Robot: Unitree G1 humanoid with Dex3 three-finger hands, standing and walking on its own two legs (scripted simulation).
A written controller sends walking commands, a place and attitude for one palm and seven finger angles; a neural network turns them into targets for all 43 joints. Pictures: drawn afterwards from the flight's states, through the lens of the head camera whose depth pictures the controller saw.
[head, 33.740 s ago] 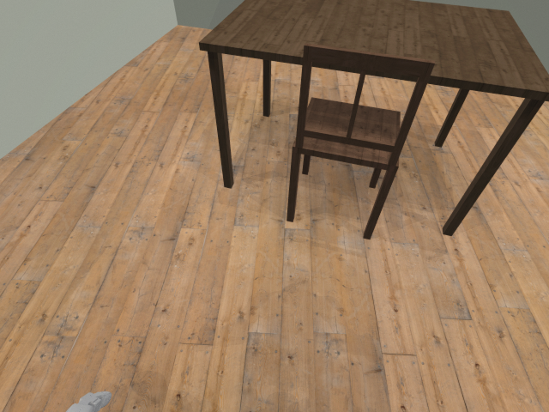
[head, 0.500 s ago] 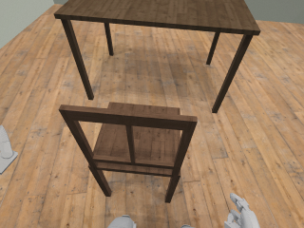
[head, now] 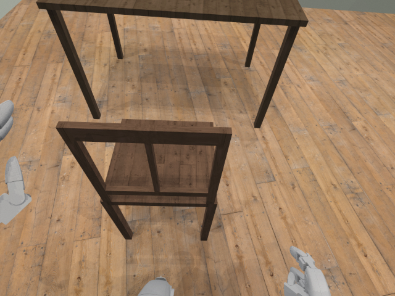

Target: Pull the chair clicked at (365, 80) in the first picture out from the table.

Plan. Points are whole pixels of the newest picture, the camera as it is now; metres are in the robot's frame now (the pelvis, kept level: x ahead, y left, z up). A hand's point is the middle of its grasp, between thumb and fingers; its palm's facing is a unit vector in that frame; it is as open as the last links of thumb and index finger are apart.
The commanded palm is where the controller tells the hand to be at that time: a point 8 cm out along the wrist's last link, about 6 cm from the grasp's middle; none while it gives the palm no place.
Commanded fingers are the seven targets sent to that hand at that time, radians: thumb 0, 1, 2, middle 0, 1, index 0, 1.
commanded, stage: stop stepping back and stand still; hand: left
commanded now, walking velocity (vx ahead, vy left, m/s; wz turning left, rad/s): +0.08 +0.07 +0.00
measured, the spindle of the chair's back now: (153, 168) +0.43 +0.16 -0.10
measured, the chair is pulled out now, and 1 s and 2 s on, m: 0.65 0.65 0.65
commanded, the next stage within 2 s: let the arm hang, fingers relaxed in 0.80 s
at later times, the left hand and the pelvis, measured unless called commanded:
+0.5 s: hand out of the picture +0.13 +0.27 +0.17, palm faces +0.49 -0.76 -0.42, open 7.4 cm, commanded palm +0.08 +0.29 +0.18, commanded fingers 0.00 0.90 0.90 -0.20 -0.30 -0.20 -0.30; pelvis -0.06 -0.01 +0.01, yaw +0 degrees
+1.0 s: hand (36, 263) +0.15 +0.28 +0.04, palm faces +0.26 -0.85 -0.46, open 7.4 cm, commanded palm none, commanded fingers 0.00 0.90 0.90 -0.20 -0.30 -0.20 -0.30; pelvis -0.06 +0.01 +0.00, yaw +2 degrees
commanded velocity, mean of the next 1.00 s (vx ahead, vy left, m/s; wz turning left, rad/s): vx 0.00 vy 0.00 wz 0.00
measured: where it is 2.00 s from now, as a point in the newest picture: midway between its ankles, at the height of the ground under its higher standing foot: outside the picture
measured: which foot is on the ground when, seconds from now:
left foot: up 0.00-0.04, down 0.06-1.00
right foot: down 0.00-1.00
